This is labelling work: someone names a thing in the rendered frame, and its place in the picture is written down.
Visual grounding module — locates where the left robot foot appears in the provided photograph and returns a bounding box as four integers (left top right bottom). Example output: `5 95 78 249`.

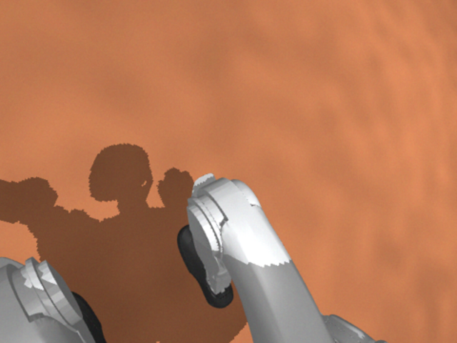
71 292 106 343

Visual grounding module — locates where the right robot foot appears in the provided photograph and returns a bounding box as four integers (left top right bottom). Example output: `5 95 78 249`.
177 224 233 309

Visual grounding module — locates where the right robot hand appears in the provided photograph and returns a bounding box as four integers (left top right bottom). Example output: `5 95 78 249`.
321 314 376 343

